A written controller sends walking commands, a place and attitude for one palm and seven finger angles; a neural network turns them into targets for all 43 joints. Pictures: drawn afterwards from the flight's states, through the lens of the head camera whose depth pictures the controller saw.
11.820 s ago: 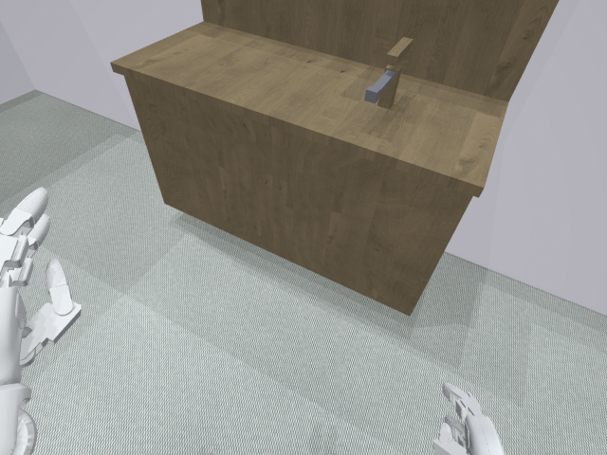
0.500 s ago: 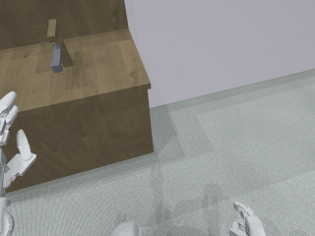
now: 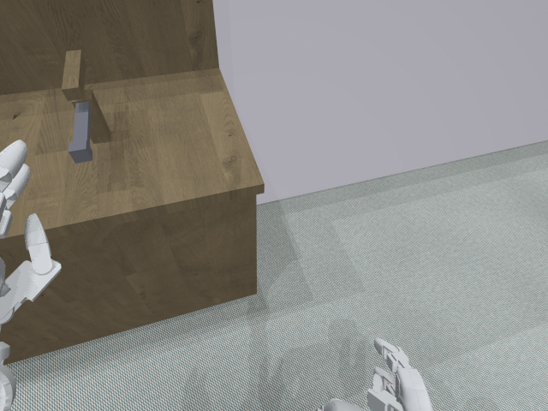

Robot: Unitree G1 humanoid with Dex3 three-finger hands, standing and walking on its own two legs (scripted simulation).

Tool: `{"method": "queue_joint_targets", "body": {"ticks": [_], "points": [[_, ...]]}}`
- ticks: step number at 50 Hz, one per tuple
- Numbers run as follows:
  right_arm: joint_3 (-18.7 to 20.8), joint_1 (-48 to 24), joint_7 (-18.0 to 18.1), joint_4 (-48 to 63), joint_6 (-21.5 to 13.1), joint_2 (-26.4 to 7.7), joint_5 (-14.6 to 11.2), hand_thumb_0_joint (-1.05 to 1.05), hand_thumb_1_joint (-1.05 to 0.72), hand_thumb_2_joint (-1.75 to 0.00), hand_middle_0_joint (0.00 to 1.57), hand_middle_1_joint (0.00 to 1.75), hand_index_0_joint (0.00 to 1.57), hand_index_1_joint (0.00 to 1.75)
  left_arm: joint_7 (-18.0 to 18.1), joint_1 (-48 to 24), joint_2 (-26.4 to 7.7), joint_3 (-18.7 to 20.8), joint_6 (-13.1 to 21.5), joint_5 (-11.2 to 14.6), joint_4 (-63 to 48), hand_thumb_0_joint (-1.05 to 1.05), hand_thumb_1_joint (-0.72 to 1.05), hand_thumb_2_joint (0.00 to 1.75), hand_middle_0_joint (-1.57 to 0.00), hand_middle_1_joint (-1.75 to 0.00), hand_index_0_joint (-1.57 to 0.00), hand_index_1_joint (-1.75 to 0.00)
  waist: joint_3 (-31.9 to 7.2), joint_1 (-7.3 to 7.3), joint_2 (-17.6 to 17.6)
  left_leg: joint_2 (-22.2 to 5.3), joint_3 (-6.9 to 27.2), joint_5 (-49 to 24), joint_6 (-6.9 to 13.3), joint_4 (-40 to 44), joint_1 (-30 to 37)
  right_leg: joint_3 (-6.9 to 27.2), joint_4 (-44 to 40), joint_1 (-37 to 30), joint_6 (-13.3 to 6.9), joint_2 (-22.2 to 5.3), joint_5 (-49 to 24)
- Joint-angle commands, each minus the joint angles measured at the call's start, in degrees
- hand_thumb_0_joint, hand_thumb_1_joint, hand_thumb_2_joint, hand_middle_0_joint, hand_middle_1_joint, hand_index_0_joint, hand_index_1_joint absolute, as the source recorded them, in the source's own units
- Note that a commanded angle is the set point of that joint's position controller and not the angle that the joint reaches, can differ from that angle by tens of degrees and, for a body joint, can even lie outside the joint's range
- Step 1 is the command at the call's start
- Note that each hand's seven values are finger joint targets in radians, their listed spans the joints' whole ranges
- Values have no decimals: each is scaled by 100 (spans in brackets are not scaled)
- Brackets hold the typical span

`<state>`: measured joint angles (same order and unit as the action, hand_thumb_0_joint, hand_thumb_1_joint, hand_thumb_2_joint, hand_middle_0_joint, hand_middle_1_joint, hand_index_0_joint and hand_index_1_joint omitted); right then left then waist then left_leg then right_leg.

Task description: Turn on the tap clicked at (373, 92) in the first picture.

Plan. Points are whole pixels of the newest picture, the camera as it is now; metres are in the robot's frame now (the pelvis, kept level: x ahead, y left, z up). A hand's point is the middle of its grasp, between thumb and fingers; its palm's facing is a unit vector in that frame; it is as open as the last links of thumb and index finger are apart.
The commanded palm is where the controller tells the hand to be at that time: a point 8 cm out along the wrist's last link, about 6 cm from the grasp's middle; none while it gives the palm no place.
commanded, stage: take the last steps up to it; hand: left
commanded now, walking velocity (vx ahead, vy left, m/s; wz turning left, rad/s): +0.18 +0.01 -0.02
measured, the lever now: (80, 151) +0.50 +0.38 +0.05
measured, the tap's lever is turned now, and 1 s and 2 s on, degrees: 0 0 0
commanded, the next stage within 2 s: come to a stop and stand still in 0.18 s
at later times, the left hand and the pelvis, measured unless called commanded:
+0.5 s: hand (94, 208) +0.29 +0.22 +0.18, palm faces +0.36 -0.83 -0.43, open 7.4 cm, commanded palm +0.24 +0.27 +0.18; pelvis +0.08 -0.01 -0.01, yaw -1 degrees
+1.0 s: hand (108, 245) +0.26 +0.20 +0.16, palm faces +0.37 -0.85 -0.38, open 7.4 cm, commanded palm +0.21 +0.24 +0.18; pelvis +0.04 -0.03 -0.01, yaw -1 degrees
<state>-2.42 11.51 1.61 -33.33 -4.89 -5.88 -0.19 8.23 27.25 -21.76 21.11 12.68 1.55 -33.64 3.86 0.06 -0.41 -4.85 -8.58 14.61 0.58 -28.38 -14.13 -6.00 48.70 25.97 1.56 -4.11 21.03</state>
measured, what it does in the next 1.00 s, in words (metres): steps on the spot: right foot, then left foot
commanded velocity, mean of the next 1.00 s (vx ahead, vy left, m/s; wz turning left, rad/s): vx -0.01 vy -0.01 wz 0.00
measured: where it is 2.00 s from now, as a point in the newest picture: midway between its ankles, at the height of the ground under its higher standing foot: outside the picture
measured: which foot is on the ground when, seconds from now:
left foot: down 0.00-0.12, up 0.14-0.42, down 0.44-1.00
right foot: up 0.00-0.08, down 0.10-0.48, up 0.50-0.72, down 0.74-1.00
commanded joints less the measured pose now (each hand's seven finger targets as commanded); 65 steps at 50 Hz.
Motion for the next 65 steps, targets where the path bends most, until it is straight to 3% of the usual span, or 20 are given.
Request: {"method": "queue_joint_targets", "body": {"ticks": [1, 4, 5, 6, 7, 9, 12, 14, 19, 21, 23, 25, 29, 35, 38, 40, 41, 47, 53, 65], "points": [[474, -329, 140, 688, -282, -1103, -18, 0, -90, -90, 20, 30, 20, 30, 149, -51, -926, 786, 278, 54, -850, 0, 90, 90, -20, -30, -20, -30, -996, -6, 1227, -1138, 734, -1572, 626, 727, 602, -403, -1242, -682, 22, 292, -259], [448, -390, 182, 651, -188, -1066, -55, 0, -90, -90, 20, 30, 20, 30, 151, -329, -868, 713, 201, 12, -507, 0, 90, 90, -20, -30, -20, -30, -1090, 12, 604, -815, 376, -626, 312, -335, 78, -195, -2393, -1772, -129, 178, -884], [449, -334, 183, 644, -145, -993, -63, 0, -90, -90, 20, 30, 20, 30, 165, -477, -963, 705, 205, -34, -506, 0, 90, 90, -20, -30, -20, -30, -1223, -32, -278, -414, 107, -47, 161, -1366, -509, 838, -2595, -2260, -444, -530, -1384], [384, -379, 180, 692, -132, -871, -46, 0, -90, -90, 20, 30, 20, 30, 191, -479, -1134, 806, 179, -40, -395, 0, 90, 90, -20, -30, -20, -30, -1242, -14, -1440, 283, -22, 1263, -81, -2483, -1620, 2562, -2907, -2875, -990, -1550, -2280], [389, -528, 161, 661, -176, -947, -19, 0, -90, -90, 20, 30, 20, 30, 194, -690, -1208, 872, 194, -7, -394, 0, 90, 90, -20, -30, -20, -30, -1161, 85, -1503, 281, 479, 1898, -142, -3407, -1999, 3011, -3130, -2780, -1288, -2065, -2347], [459, -560, 116, 592, -113, -1050, -87, 0, -90, -90, 20, 30, 20, 30, 113, -650, -1038, 738, 166, 38, -320, 0, 90, 90, -20, -30, -20, -30, -871, 49, -1269, 71, 903, 1448, -199, -3966, -2145, 2611, -3103, -2402, -1252, -1862, -1904], [366, -697, 133, 527, 33, -999, -12, 0, -90, -90, 20, 30, 20, 30, 150, -124, -923, 706, 318, -44, -460, 0, 90, 90, -20, -30, -20, -30, -860, 27, -509, 23, 661, 950, -243, -3198, -1837, 1250, -2817, -2285, -1084, -1460, -3600], [383, -741, 144, 605, 65, -976, 5, 0, -90, -90, 20, 30, 20, 30, 184, -284, -1033, 784, 415, -40, -899, 0, 90, 90, -20, -30, -20, -30, -1009, 28, -552, 40, 458, 750, -228, -2237, -1325, 772, -2751, -2260, -1002, -1318, -3788], [482, -533, 202, 845, 22, -1021, 29, 0, -90, -90, 20, 30, 20, 30, 283, 266, -1024, 874, 356, 35, -1266, 0, 90, 90, -20, -30, -20, -30, -1291, 76, -281, 387, 221, -216, -232, -312, -390, 662, -2273, -2559, -778, -1048, -4198], [520, -388, 243, 901, 77, -1062, 17, 0, -90, -90, 20, 30, 20, 30, 276, 185, -961, 817, 305, 64, -1290, 0, 90, 90, -20, -30, -20, -30, -1354, -23, 5, 186, 387, -1540, -210, 433, 492, 482, -1860, -2181, -423, -680, -3498], [622, -342, 254, 945, 71, -1284, -44, 0, -90, -90, 20, 30, 20, 30, 242, 19, -993, 771, 320, 57, -1305, 0, 90, 90, -20, -30, -20, -30, -1343, 66, 1038, -1001, 1518, -3949, 238, 455, 1059, 250, -1283, -1192, -72, -8, -808], [577, -304, 231, 938, 7, -1179, 37, 0, -90, -90, 20, 30, 20, 30, 151, 143, -887, 717, 328, 49, -793, 0, 90, 90, -20, -30, -20, -30, -913, 32, 1424, -1545, 2144, -4174, 635, 951, 789, 378, -405, -584, -52, 268, 1157], [552, -226, 87, 815, -182, -1228, 43, 0, -90, -90, 20, 30, 20, 30, 110, -546, -756, 409, 288, 2, -1142, 0, 90, 90, -20, -30, -20, -30, -1139, -15, 1448, -1251, 1333, -4243, 469, 577, 1250, 331, -877, -608, -63, 289, 335], [472, -297, 13, 880, -277, -1201, -1, 0, -90, -90, 20, 30, 20, 30, 59, -144, -782, 464, 70, 70, -1165, 0, 90, 90, -20, -30, -20, -30, -1195, -8, 1241, -1090, 1105, -2201, 329, 591, 464, 125, -2184, -1618, -2, 361, -346], [392, -362, 43, 884, -191, -1059, -36, 0, -90, -90, 20, 30, 20, 30, 103, -132, -974, 691, 54, 85, -890, 0, 90, 90, -20, -30, -20, -30, -1199, -44, 336, -498, 677, -532, -43, -50, -186, 720, -2822, -2053, -193, -192, -1687], [370, -384, 86, 838, -150, -958, -49, 0, -90, -90, 20, 30, 20, 30, 60, -184, -932, 656, -68, 186, -720, 0, 90, 90, -20, -30, -20, -30, -907, -34, -739, 160, 534, 606, -252, -785, -222, 1556, -3232, -1196, -538, -843, -1080], [389, -416, 102, 798, -102, -994, -52, 0, -90, -90, 20, 30, 20, 30, 54, -114, -907, 641, -114, 208, -589, 0, 90, 90, -20, -30, -20, -30, -727, -16, -836, 222, 693, 678, -232, -1171, -233, 1752, -3436, -886, -705, -1004, -552], [307, -505, 256, 614, -31, -1064, -35, 0, -90, -90, 20, 30, 20, 30, 112, -516, -797, 451, -52, 135, -399, 0, 90, 90, -20, -30, -20, -30, -688, -35, -463, 171, 823, -114, -108, -84, 54, 1123, -3074, -1017, -485, -570, -269], [330, -532, 303, 692, -91, -1222, -1, 0, -90, -90, 20, 30, 20, 30, 114, -597, -732, 276, 130, -8, -622, 0, 90, 90, -20, -30, -20, -30, -519, 75, 1161, -519, 1570, -9, 192, 1093, -874, 651, -2296, -1883, -143, 124, -553], [378, -367, 253, 698, -111, -1181, -13, 0, -90, -90, 20, 30, 20, 30, 141, -363, -758, 361, 53, 70, -332, 0, 90, 90, -20, -30, -20, -30, -654, -22, -87, 54, 1044, 334, -40, 198, -250, 1234, -3297, -1142, -347, -362, 268]]}}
